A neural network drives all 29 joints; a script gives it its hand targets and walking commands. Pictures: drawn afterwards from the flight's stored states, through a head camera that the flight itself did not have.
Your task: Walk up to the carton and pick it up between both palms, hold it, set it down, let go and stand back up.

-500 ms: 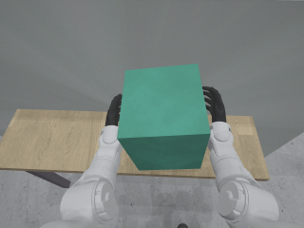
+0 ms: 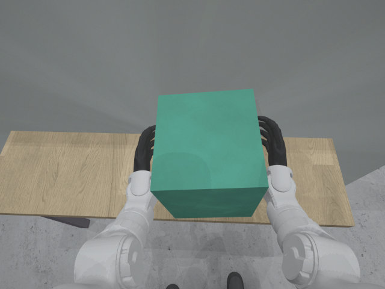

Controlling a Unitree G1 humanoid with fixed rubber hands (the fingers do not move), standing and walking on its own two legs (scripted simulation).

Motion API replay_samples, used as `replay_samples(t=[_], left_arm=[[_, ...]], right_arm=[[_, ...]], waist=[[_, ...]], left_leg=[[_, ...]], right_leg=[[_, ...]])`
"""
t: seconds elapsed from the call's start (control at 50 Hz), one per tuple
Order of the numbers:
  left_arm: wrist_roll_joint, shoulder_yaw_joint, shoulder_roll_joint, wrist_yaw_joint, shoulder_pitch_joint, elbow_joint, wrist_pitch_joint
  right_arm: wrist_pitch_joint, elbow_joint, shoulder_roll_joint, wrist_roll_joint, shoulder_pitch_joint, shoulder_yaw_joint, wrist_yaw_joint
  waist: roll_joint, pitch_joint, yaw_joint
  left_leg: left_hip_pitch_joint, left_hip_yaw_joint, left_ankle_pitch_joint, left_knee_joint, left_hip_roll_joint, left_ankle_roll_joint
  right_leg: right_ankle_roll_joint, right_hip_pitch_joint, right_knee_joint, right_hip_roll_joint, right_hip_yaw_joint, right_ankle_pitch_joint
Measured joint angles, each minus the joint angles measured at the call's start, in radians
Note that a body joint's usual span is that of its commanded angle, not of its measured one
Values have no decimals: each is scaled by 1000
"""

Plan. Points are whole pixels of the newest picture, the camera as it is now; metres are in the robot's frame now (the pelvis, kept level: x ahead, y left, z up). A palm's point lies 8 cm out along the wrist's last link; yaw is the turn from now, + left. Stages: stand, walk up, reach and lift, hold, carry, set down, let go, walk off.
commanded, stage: set down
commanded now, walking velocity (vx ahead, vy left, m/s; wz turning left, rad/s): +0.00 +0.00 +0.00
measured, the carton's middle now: (209, 161) +0.39 -0.02 -0.06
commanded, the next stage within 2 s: none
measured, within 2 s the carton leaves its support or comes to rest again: rests again in 0.14 s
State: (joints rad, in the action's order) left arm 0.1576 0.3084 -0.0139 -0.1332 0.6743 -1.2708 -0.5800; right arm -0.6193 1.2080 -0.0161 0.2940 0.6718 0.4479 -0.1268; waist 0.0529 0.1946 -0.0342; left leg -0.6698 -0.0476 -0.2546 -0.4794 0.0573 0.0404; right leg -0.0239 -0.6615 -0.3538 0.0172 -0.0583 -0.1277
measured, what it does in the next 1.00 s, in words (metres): stands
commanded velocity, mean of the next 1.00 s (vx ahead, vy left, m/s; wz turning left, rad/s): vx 0.00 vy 0.00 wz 0.00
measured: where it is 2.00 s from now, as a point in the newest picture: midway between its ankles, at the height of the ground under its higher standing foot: outside the picture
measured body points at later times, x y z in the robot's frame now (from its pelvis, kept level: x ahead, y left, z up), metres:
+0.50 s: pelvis -0.04 -0.01 -0.02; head +0.10 -0.03 +0.41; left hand +0.39 +0.12 -0.04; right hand +0.37 -0.18 -0.04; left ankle -0.05 +0.14 -0.73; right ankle -0.01 -0.14 -0.73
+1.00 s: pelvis -0.05 -0.01 -0.02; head +0.10 -0.02 +0.40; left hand +0.39 +0.12 -0.04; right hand +0.37 -0.18 -0.04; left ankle -0.05 +0.14 -0.73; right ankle -0.01 -0.14 -0.73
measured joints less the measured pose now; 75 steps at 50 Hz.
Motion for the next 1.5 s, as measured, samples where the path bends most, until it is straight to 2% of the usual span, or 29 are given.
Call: replay_samples(t=[0.16,0.26,0.4,0.52,0.78,1.12,1.34,1.44,1.5], left_arm=[[-26,-17,20,-14,63,-69,-25],[-16,6,18,-14,103,-105,-46],[-20,36,50,9,147,-167,-69],[-31,52,70,27,176,-224,-89],[-21,91,78,45,198,-258,-128],[0,116,76,38,209,-239,-150],[-37,102,94,37,235,-277,-139],[-83,55,108,42,259,-310,-99],[-115,9,115,41,267,-329,-80]], right_arm=[[-3,91,22,1,74,47,10],[23,85,29,29,85,83,19],[39,67,15,66,113,106,27],[33,95,16,89,134,131,31],[-10,147,25,85,160,142,23],[-30,169,40,99,195,177,61],[-3,182,53,75,219,134,70],[24,201,79,23,228,47,72],[30,242,98,-45,236,-26,71]], waist=[[5,-29,12],[2,-25,19],[4,0,23],[0,13,21],[-13,7,16],[-22,3,20],[-17,27,13],[-17,42,15],[-15,65,14]], left_leg=[[-33,19,-11,-59,8,0],[-78,25,-8,-85,6,-1],[-139,33,-8,-118,2,0],[-166,32,-19,-150,1,3],[-189,30,-35,-190,1,4],[-226,45,-41,-216,5,-2],[-259,56,-49,-242,-2,-7],[-265,59,-57,-254,-1,-6],[-277,56,-62,-265,0,-5]], right_leg=[[1,-31,-35,-8,22,3],[1,-91,-85,-6,30,-3],[5,-174,-157,-2,40,-21],[9,-210,-209,0,40,-43],[10,-236,-252,-1,41,-60],[7,-274,-268,-5,56,-54],[2,-318,-307,2,69,-66],[1,-325,-317,0,73,-71],[0,-334,-324,0,70,-75]])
